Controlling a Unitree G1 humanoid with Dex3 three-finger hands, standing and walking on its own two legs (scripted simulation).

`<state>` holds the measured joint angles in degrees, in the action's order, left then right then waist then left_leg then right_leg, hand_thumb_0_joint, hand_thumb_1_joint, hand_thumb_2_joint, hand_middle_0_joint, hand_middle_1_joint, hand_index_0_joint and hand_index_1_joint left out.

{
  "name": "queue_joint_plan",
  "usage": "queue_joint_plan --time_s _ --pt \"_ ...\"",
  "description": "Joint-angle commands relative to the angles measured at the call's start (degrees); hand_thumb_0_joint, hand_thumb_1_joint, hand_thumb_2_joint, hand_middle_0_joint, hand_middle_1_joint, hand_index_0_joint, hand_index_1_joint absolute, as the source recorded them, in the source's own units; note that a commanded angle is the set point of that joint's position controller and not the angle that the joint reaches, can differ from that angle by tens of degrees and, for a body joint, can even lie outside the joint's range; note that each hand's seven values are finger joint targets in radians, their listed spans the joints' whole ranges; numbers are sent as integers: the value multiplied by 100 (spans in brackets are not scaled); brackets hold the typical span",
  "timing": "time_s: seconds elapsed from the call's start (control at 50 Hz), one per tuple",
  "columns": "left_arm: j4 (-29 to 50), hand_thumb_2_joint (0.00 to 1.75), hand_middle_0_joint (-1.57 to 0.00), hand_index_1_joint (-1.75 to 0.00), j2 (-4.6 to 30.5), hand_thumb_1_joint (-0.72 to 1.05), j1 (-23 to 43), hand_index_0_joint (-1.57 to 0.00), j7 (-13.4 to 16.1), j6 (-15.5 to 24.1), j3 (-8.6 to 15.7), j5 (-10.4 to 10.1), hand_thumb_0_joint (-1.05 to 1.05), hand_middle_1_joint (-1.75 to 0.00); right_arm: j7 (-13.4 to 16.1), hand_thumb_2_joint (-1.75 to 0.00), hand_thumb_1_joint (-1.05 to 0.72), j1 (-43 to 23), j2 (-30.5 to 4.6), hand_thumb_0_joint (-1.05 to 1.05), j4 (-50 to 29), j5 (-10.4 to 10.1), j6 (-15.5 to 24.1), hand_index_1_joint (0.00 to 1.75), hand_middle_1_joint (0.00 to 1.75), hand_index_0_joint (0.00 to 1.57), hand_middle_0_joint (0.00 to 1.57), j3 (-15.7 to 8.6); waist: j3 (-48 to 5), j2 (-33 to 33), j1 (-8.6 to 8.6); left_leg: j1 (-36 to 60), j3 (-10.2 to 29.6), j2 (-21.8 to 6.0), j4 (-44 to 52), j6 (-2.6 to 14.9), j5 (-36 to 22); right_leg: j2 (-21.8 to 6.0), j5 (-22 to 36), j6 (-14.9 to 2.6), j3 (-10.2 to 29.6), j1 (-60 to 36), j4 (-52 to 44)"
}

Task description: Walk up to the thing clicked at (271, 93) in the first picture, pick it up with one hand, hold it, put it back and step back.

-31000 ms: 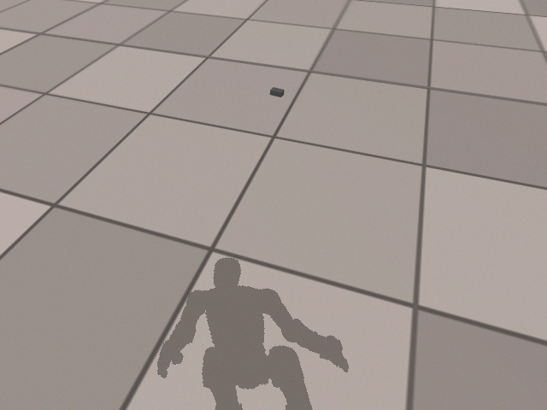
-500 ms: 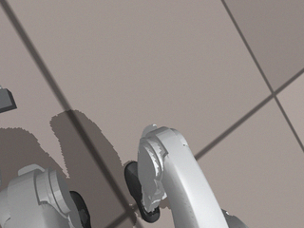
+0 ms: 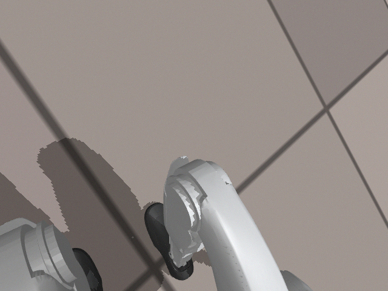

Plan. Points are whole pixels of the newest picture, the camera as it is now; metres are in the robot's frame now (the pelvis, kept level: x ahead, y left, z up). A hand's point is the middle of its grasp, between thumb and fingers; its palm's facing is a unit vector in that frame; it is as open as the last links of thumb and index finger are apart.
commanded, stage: rest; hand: left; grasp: from above
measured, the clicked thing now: out of the picture +0.48 +0.28 -0.28
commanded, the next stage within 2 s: open in 0.60 s
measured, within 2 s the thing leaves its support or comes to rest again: rests again in 0.42 s
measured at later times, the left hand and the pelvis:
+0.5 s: hand out of the picture +0.47 +0.28 -0.25, palm faces -0.44 -0.14 -0.88, open 7.5 cm; pelvis +0.00 +0.00 +0.00, yaw -2 degrees
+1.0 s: hand out of the picture +0.47 +0.28 -0.26, palm faces -0.44 -0.15 -0.88, open 8.6 cm; pelvis -0.01 +0.00 +0.00, yaw -2 degrees
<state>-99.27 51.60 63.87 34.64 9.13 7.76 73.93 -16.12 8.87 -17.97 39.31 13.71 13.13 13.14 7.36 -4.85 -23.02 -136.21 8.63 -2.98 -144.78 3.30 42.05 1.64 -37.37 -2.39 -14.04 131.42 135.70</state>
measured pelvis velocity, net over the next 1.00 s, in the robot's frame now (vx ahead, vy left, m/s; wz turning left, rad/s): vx -0.01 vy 0.00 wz -0.04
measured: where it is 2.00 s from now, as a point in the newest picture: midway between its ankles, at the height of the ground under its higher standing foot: (136, 278)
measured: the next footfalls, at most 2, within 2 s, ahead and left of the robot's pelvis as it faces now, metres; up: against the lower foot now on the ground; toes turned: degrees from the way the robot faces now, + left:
none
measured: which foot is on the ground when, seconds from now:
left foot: down 0.00-1.00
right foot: down 0.00-1.00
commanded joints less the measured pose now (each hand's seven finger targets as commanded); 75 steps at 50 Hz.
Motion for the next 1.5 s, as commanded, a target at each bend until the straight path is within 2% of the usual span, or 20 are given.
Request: queue_joint_plan --time_s 0.0,0.18,0.22,0.32,0.48,0.52,0.6,0.66,0.68,0.78,0.88,0.92,0.96,0.98,1.04,1.2,1.24,1.34,1.4,1.48 --pt "734 27 -117 -21 1305 83 1562 -119 224 43 107 -94 0 -23 24 -90 -90 1424 -1787 0 113 -28 13 30 30 20 20 -447 -4037 2772 -207 2836 -107 70 1321 -144 -1667 322 1847 108 53 -2623 -1250" --pt "702 26 -119 -20 1351 85 1559 -121 236 99 -11 -50 0 -22 -2 -90 -90 1317 -1851 0 44 -21 63 30 30 20 20 -340 -3775 2900 -321 2898 46 26 1380 -194 -1554 362 1724 75 -50 -2413 -1190" --pt "620 28 -120 -19 1334 84 1446 -120 263 106 -26 -96 0 -19 9 -90 -90 1282 -1911 0 65 -43 82 30 30 20 20 -357 -3708 2879 -246 2872 97 17 1479 -218 -1456 370 1618 55 -79 -2314 -1212" --pt "459 23 -118 -17 1199 83 1596 -119 220 132 -203 -112 0 -19 -42 -90 -90 1268 -1933 0 -19 -19 160 30 30 20 20 -256 -3344 2669 -444 2713 159 14 1427 -192 -1229 354 1455 92 -120 -2128 -1195" --pt "562 24 -121 -17 1491 86 1623 -122 374 138 -170 -93 0 -19 -63 -90 -90 1170 -1996 0 -44 0 219 30 30 20 20 -160 -3646 2946 -336 2951 173 -33 1413 -243 -1525 425 1747 89 -133 -2439 -1190" --pt "363 23 -121 -17 1305 86 1581 -122 357 98 -293 -83 0 -19 -84 -90 -90 1142 -1975 0 -86 15 250 30 30 20 20 -126 -3345 2797 -486 2829 188 -25 1370 -223 -1457 411 1711 108 -137 -2322 -1194" --pt "452 25 -121 -19 1608 87 1556 -123 429 76 -108 -113 0 -20 -81 -90 -91 1217 -2081 0 -55 -13 260 30 30 20 20 -143 -3510 2984 -355 2934 182 -29 1458 -250 -1577 425 1747 90 -140 -2472 -1243" --pt "198 25 -119 -21 1357 86 1535 -121 369 57 -315 -152 0 -23 -127 -90 -91 1142 -2044 0 -140 24 300 30 30 20 20 -56 -3157 2657 -520 2666 207 -21 1401 -207 -1294 428 1569 114 -161 -2351 -1231" --pt "468 25 -119 -21 1591 87 1605 -121 386 64 -194 -176 0 -24 -97 -90 -90 1171 -2080 0 -129 -6 282 30 30 20 20 -90 -3486 2786 -415 2791 199 -33 1428 -208 -1420 462 1659 108 -143 -2547 -1296" --pt "330 23 -82 -25 1559 47 1551 -84 352 38 -240 -225 0 -27 -102 -90 -90 1140 -2066 0 -133 -12 303 30 30 20 20 -42 -3416 2798 -447 2806 233 -46 1425 -217 -1435 450 1668 108 -165 -2539 -1265" --pt "405 36 -71 -35 1571 22 1672 -72 297 46 -295 -253 0 -36 -101 -90 -90 1134 -2022 0 -168 -17 297 30 30 20 20 10 -3311 2736 -515 2671 199 -38 1342 -184 -1362 439 1639 121 -142 -2526 -1292" --pt "445 40 -67 -39 1677 16 1610 -67 295 47 -249 -266 0 -40 -79 -90 -90 1110 -2067 0 -174 -38 308 30 30 20 20 10 -3338 2683 -437 2658 211 -45 1359 -183 -1308 447 1585 120 -136 -2513 -1322" --pt "426 43 -65 -41 1642 14 1592 -66 286 64 -257 -244 0 -41 -70 -90 -90 1144 -2052 0 -174 -24 286 30 30 20 20 12 -3314 2719 -475 2680 202 -43 1390 -189 -1290 461 1576 114 -135 -2570 -1318" --pt "506 44 -63 -43 1735 12 1526 -64 316 80 -198 -255 0 -43 -55 -90 -90 1134 -2096 0 -135 -39 272 30 30 20 20 -11 -3474 2845 -373 2740 211 -48 1443 -207 -1355 483 1616 98 -141 -2666 -1341" --pt "336 47 -59 -48 1545 8 1542 -59 291 79 -345 -197 0 -48 -79 -90 -90 1122 -2065 0 -187 -11 299 30 30 20 20 37 -3289 2740 -512 2724 239 -56 1391 -209 -1357 469 1630 110 -183 -2510 -1289" --pt "531 56 -51 -55 1643 -1 1476 -51 327 73 -291 -198 0 -56 -78 -90 -89 1106 -2091 0 -141 -19 295 30 30 20 20 3 -3566 3037 -375 2990 242 -78 1453 -266 -1601 511 1826 90 -195 -2694 -1280" --pt "535 57 -49 -57 1533 -3 1580 -49 314 59 -357 -212 0 -57 -101 -90 -89 1109 -2047 0 -170 -22 323 30 30 20 20 32 -3393 2925 -484 2874 250 -69 1377 -249 -1569 472 1810 109 -198 -2535 -1251" --pt "613 61 -45 -61 1602 -8 1586 -45 310 26 -297 -264 0 -61 -104 -90 -89 1138 -2112 0 -124 -32 315 30 30 20 20 -12 -3454 3045 -419 2997 282 -86 1478 -282 -1557 482 1748 86 -207 -2533 -1255" --pt "391 61 -44 -62 1379 -8 1487 -44 272 6 -442 -257 0 -62 -137 -90 -89 1067 -2065 0 -195 -8 344 30 30 20 20 26 -3261 2894 -517 2974 311 -87 1427 -276 -1575 470 1778 101 -244 -2424 -1209" --pt "636 64 -41 -65 1641 -11 1568 -41 280 18 -286 -300 0 -66 -104 -90 -89 1114 -2152 0 -169 -70 346 30 30 20 20 -28 -3384 2973 -362 2917 312 -70 1545 -274 -1369 449 1548 74 -214 -2381 -1276"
